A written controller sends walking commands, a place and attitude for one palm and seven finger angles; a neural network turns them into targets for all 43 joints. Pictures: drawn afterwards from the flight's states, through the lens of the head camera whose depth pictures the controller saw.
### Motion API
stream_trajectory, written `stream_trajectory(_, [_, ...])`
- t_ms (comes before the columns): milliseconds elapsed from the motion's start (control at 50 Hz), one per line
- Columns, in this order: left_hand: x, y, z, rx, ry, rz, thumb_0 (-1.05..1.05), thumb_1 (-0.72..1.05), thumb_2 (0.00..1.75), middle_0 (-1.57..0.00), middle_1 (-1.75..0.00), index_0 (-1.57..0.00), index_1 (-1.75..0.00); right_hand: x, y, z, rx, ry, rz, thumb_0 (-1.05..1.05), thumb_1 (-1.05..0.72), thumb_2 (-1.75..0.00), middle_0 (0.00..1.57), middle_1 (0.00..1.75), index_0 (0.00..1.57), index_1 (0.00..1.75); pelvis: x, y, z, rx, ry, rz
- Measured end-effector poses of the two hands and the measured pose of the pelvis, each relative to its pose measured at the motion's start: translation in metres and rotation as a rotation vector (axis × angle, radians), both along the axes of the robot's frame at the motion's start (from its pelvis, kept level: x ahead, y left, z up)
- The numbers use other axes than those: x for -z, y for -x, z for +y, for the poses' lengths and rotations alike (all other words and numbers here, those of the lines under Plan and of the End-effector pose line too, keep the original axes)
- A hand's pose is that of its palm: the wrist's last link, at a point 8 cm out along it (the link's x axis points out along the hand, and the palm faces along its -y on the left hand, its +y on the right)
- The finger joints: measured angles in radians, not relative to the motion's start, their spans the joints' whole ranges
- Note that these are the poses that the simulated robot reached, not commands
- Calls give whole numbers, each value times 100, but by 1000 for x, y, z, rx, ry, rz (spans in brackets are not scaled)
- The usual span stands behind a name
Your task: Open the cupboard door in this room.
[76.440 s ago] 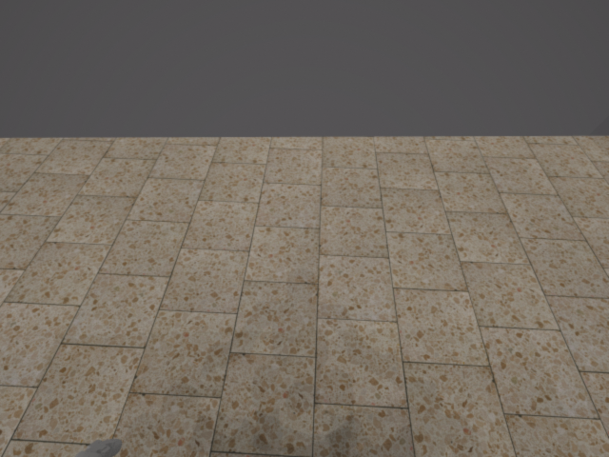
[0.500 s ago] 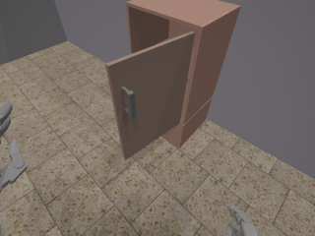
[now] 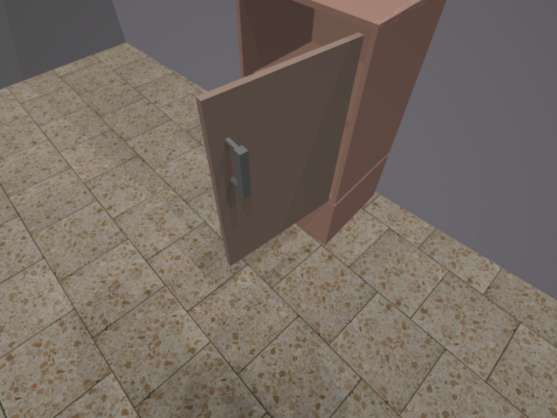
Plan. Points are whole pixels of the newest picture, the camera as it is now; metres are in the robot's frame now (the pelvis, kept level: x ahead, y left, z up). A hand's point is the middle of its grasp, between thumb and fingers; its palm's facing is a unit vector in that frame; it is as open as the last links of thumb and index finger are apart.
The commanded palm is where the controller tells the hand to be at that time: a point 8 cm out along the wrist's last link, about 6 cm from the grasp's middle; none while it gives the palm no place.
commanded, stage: let the arm hang, fingers relaxed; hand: left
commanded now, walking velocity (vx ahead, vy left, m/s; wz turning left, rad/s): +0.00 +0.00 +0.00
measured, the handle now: (237, 168) +0.59 +0.13 -0.04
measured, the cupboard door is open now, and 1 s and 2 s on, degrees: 81 81 81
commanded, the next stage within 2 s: look to check the result in 0.58 s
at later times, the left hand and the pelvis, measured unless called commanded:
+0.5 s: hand out of the picture +0.02 +0.18 -0.17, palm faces +0.00 -0.98 -0.20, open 7.3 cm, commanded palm none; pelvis +0.00 +0.00 +0.00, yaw -1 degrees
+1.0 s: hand out of the picture +0.03 +0.19 -0.17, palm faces +0.00 -0.97 -0.25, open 7.4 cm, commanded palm none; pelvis +0.01 -0.01 +0.00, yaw -1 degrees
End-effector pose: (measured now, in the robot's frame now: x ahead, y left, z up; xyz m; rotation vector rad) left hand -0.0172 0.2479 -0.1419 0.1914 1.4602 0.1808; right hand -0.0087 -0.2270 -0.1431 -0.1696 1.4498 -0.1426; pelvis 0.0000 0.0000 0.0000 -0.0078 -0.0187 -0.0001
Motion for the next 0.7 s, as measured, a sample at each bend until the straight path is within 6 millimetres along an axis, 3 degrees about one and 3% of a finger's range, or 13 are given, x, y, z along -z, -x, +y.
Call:
stream_trajectory(100, [-4,8,2,0,-13,25,0,92,90,-20,-30,-20,-30,5,6,10,12,-31,8,1,-91,-90,20,30,20,30,-1,2,2,5,-4,-5])
stream_trajectory(220, [-3,-4,-7,7,1,-18,0,91,90,-20,-30,-20,-30,8,1,17,15,-50,-17,1,-91,-90,20,30,20,30,-1,3,3,8,-8,-9])
stream_trajectory(420, [1,-31,-23,28,37,-88,1,92,90,-20,-30,-20,-30,6,-3,12,29,-34,-41,1,-92,-90,20,30,20,30,-1,3,2,12,-10,-8])
stream_trajectory(700, [-2,-35,-18,25,19,-88,0,91,90,-20,-30,-20,-30,5,-7,6,30,-28,-39,1,-91,-90,20,30,20,30,-2,-2,-2,12,-9,-9])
